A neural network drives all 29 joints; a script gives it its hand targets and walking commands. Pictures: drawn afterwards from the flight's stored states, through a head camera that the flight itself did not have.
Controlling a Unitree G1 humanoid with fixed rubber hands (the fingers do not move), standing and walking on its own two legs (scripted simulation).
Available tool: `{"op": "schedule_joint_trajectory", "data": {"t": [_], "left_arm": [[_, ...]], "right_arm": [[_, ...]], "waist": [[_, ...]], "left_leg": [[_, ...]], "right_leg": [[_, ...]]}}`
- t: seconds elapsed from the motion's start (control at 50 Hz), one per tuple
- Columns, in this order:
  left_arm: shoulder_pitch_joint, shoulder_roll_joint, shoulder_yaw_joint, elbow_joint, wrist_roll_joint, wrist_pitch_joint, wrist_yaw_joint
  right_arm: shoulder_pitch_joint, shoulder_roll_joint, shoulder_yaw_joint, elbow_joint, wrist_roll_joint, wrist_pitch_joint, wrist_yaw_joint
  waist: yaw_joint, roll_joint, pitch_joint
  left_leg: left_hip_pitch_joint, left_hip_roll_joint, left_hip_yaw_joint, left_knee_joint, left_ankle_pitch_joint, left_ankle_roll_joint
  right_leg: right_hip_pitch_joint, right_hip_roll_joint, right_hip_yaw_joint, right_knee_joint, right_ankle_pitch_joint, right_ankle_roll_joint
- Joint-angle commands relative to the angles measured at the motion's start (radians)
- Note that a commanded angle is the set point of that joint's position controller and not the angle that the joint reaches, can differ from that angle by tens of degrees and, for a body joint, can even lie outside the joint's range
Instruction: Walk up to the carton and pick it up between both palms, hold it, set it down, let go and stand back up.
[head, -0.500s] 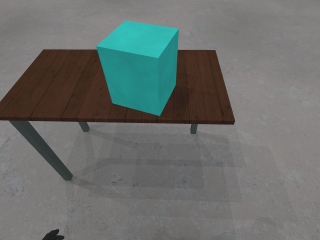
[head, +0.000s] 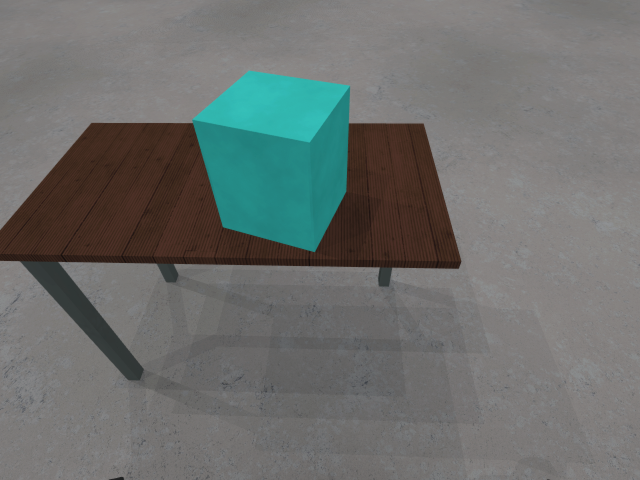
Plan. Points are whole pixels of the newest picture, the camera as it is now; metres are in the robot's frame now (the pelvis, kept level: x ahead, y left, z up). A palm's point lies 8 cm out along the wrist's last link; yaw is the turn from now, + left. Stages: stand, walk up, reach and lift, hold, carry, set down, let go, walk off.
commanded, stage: walk up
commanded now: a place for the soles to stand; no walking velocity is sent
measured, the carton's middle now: (282, 161) +0.68 +0.10 +0.03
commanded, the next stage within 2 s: none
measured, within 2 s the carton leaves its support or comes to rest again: neither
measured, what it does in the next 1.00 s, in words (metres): walks ahead: left foot, then right foot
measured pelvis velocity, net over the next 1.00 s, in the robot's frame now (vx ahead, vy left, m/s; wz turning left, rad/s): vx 0.17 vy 0.07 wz -0.02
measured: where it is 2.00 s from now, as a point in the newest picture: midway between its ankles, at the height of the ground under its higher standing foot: outside the picture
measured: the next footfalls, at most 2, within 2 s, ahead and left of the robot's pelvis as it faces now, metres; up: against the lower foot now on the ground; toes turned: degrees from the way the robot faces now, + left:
left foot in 0.62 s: +0.24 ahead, +0.17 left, +0.00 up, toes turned +1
right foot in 0.96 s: +0.27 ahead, -0.02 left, +0.00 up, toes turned -1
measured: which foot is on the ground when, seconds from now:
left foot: down 0.00-0.26, up 0.28-0.60, down 0.62-1.00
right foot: down 0.00-0.64, up 0.66-0.94, down 0.96-1.00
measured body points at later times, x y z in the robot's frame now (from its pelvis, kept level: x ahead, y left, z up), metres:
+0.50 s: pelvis +0.06 +0.00 +0.00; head +0.07 -0.02 +0.45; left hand +0.06 +0.34 -0.09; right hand +0.19 -0.32 -0.11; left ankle +0.17 +0.16 -0.70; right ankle +0.04 -0.12 -0.74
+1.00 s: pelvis +0.17 +0.07 -0.01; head +0.17 +0.05 +0.43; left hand +0.22 +0.40 -0.11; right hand +0.22 -0.25 -0.14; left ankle +0.20 +0.17 -0.74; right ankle +0.23 -0.06 -0.74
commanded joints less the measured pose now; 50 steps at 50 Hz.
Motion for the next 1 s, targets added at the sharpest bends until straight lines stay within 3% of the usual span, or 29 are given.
{"op": "schedule_joint_trajectory", "data": {"t": [0.0,0.04,0.08,0.1,0.12,0.14,0.16,0.18,0.2,0.22,0.24,0.26,0.28,0.3,0.32,0.4,0.48,0.54,0.6,0.62,0.64,0.68,0.7,0.74,0.76,0.82,0.92,0.94,0.98], "left_arm": [[-0.049,0.227,0.055,-0.032,0.000,-0.018,0.014],[-0.064,0.216,0.043,-0.031,-0.001,-0.017,0.012],[0.031,0.287,0.104,-0.062,0.011,-0.027,-0.011],[0.020,0.279,0.109,-0.089,0.009,-0.026,-0.014],[0.004,0.260,0.106,-0.103,0.014,-0.038,-0.016],[0.045,0.251,0.114,-0.104,0.011,-0.040,-0.019],[0.016,0.245,0.116,-0.126,0.015,-0.049,-0.015],[0.027,0.238,0.117,-0.142,0.017,-0.045,-0.019],[0.007,0.239,0.115,-0.150,0.027,-0.051,-0.021],[0.055,0.230,0.125,-0.142,0.024,-0.057,-0.025],[0.160,0.281,0.138,-0.119,0.021,-0.066,-0.021],[0.274,0.388,0.167,-0.117,0.034,-0.079,-0.010],[0.297,0.378,0.169,-0.129,0.008,-0.074,0.004],[0.287,0.348,0.162,-0.143,-0.010,-0.074,0.019],[0.265,0.352,0.169,-0.175,-0.008,-0.072,0.023],[0.198,0.302,0.145,-0.228,0.005,-0.072,0.017],[0.218,0.310,0.146,-0.240,0.005,-0.081,0.011],[0.222,0.350,0.148,-0.242,0.010,-0.067,0.014],[0.184,0.315,0.123,-0.253,0.014,-0.058,0.011],[0.232,0.263,0.110,-0.249,0.009,-0.056,0.010],[0.248,0.188,0.083,-0.284,0.002,-0.052,0.007],[0.253,0.282,0.107,-0.231,0.000,-0.046,0.012],[0.328,0.297,0.113,-0.201,-0.003,-0.042,0.004],[0.341,0.281,0.124,-0.175,0.001,-0.051,-0.005],[0.332,0.260,0.118,-0.181,-0.001,-0.039,-0.015],[0.274,0.237,0.120,-0.215,0.024,-0.028,-0.012],[0.283,0.205,0.118,-0.176,0.027,-0.028,0.005],[0.269,0.230,0.131,-0.195,0.025,-0.036,0.010],[0.160,0.322,0.135,-0.233,0.035,-0.062,0.019]], "right_arm": [[-0.050,-0.201,-0.040,-0.034,0.004,-0.018,-0.010],[-0.054,-0.195,-0.040,-0.041,0.002,-0.021,-0.014],[0.010,-0.275,-0.091,-0.095,-0.018,-0.021,0.018],[0.008,-0.255,-0.099,-0.112,-0.031,-0.021,0.022],[0.043,-0.251,-0.106,-0.122,-0.026,-0.018,0.026],[0.023,-0.258,-0.105,-0.140,-0.026,-0.023,0.027],[0.042,-0.250,-0.112,-0.162,-0.022,-0.028,0.027],[0.061,-0.284,-0.126,-0.167,-0.022,-0.030,0.028],[0.040,-0.273,-0.118,-0.190,-0.019,-0.030,0.030],[0.042,-0.250,-0.108,-0.212,-0.013,-0.024,0.035],[-0.050,-0.216,-0.098,-0.258,-0.013,-0.023,0.038],[-0.066,-0.171,-0.092,-0.286,-0.013,-0.023,0.039],[-0.085,-0.213,-0.091,-0.291,-0.021,-0.016,0.015],[-0.005,-0.208,-0.079,-0.270,-0.005,-0.021,0.013],[0.002,-0.205,-0.083,-0.264,-0.002,-0.021,0.014],[0.033,-0.188,-0.100,-0.288,-0.002,-0.002,0.049],[-0.009,-0.177,-0.107,-0.318,-0.001,0.001,0.073],[-0.026,-0.177,-0.109,-0.309,-0.005,0.002,0.073],[0.108,-0.234,-0.135,-0.264,-0.013,-0.011,0.058],[0.195,-0.285,-0.160,-0.248,-0.023,-0.020,0.047],[0.289,-0.378,-0.173,-0.252,-0.010,-0.028,0.035],[0.169,-0.331,-0.161,-0.296,0.012,-0.033,0.032],[0.101,-0.299,-0.144,-0.311,0.007,-0.032,0.021],[0.048,-0.261,-0.118,-0.322,-0.001,-0.038,0.025],[0.063,-0.261,-0.124,-0.328,-0.009,-0.040,0.023],[0.158,-0.269,-0.114,-0.306,-0.015,-0.036,0.018],[0.037,-0.217,-0.078,-0.322,0.004,-0.009,0.015],[0.057,-0.207,-0.068,-0.315,-0.002,-0.010,0.015],[0.107,-0.147,-0.044,-0.285,0.004,-0.010,0.007]], "waist": [[0.008,0.009,-0.035],[0.004,-0.041,-0.024],[0.007,0.011,0.005],[-0.002,0.067,0.091],[-0.007,0.017,0.105],[0.005,0.092,0.157],[-0.004,0.059,0.110],[-0.006,0.060,0.072],[-0.001,0.029,0.071],[0.021,0.020,0.028],[0.090,-0.055,0.018],[0.108,-0.272,0.028],[0.117,-0.155,0.019],[0.082,-0.048,0.062],[0.066,-0.049,0.021],[0.026,-0.142,0.024],[0.028,-0.133,0.012],[0.032,-0.161,0.060],[-0.053,-0.094,0.007],[-0.107,0.110,-0.015],[-0.148,0.375,-0.077],[-0.062,0.098,0.007],[-0.001,0.050,0.055],[0.019,0.171,0.049],[0.010,0.130,0.044],[-0.025,0.099,-0.027],[0.030,0.088,-0.017],[0.046,0.015,-0.009],[0.013,-0.171,0.010]], "left_leg": [[-0.004,0.154,-0.154,-0.166,0.021,0.045],[0.010,0.139,-0.151,-0.151,0.069,0.045],[-0.086,0.137,-0.203,-0.102,-0.434,0.114],[-0.090,0.168,-0.238,-0.123,-0.494,0.135],[-0.136,0.191,-0.305,-0.135,-0.516,0.148],[-0.092,0.207,-0.293,-0.144,-0.490,0.150],[-0.057,0.250,-0.357,-0.149,-0.399,0.176],[0.013,0.245,-0.301,-0.157,-0.336,0.172],[-0.025,0.240,-0.304,-0.118,-0.321,0.169],[-0.100,0.199,-0.243,-0.038,-0.313,0.152],[-0.308,0.113,-0.151,0.177,-0.174,0.097],[-0.595,-0.016,-0.046,0.520,-0.199,0.034],[-0.707,-0.007,-0.194,0.622,-0.280,0.024],[-0.691,0.013,-0.251,0.666,-0.181,0.019],[-0.631,0.044,-0.273,0.609,-0.160,0.011],[-0.389,0.037,-0.098,0.398,-0.027,-0.009],[-0.277,0.083,-0.102,0.218,0.155,-0.003],[-0.236,0.068,-0.071,0.163,0.101,0.003],[0.013,0.009,-0.040,0.081,0.013,0.005],[0.160,0.050,-0.152,-0.019,-0.147,0.029],[0.183,0.333,-0.639,-0.264,-0.528,0.146],[-0.066,0.401,-0.687,-0.285,-0.560,0.258],[-0.131,0.334,-0.529,-0.269,-0.486,0.201],[-0.220,0.235,-0.352,-0.253,-0.286,0.174],[-0.213,0.225,-0.276,-0.253,-0.213,0.171],[-0.179,0.271,-0.308,-0.214,-0.145,0.219],[-0.403,0.211,-0.239,-0.079,-0.268,0.147],[-0.407,0.188,-0.203,-0.018,-0.272,0.104],[-0.406,0.044,-0.124,0.201,-0.146,0.004]], "right_leg": [[0.019,-0.083,0.078,-0.088,0.151,-0.056],[0.021,-0.076,0.072,-0.076,0.164,-0.053],[-0.036,-0.044,0.090,-0.029,-0.358,-0.091],[-0.150,-0.069,0.110,-0.009,-0.364,-0.105],[-0.149,-0.056,0.107,0.041,-0.354,-0.108],[-0.232,-0.061,0.084,0.039,-0.275,-0.097],[-0.171,-0.026,0.034,0.078,-0.196,-0.087],[-0.181,0.005,-0.063,0.058,-0.141,-0.065],[-0.142,0.001,-0.034,0.058,-0.194,-0.060],[-0.048,-0.020,0.019,-0.010,-0.234,-0.079],[0.169,-0.101,0.209,-0.118,-0.255,-0.129],[0.366,-0.311,0.604,-0.254,-0.198,-0.222],[0.417,-0.386,0.632,-0.247,-0.023,-0.281],[0.407,-0.376,0.514,-0.170,0.324,-0.267],[0.384,-0.353,0.401,-0.137,0.468,-0.262],[0.107,-0.177,0.101,-0.205,0.320,-0.174],[0.015,-0.212,0.143,-0.227,0.182,-0.166],[-0.018,-0.207,0.128,-0.198,-0.004,-0.162],[-0.130,-0.164,0.077,-0.016,-0.057,-0.140],[-0.259,-0.098,0.035,0.245,-0.041,-0.114],[-0.470,0.077,-0.055,0.536,-0.337,-0.053],[-0.415,0.008,0.126,0.710,-0.278,-0.052],[-0.381,-0.023,0.121,0.644,-0.219,-0.042],[-0.256,-0.065,0.058,0.496,-0.175,-0.030],[-0.228,-0.057,0.020,0.419,-0.170,-0.014],[-0.165,-0.051,-0.004,0.272,-0.173,0.009],[0.097,0.008,-0.035,0.081,-0.013,-0.021],[0.120,-0.005,-0.003,0.009,-0.076,-0.040],[0.010,-0.274,0.423,-0.203,-0.231,-0.139]]}}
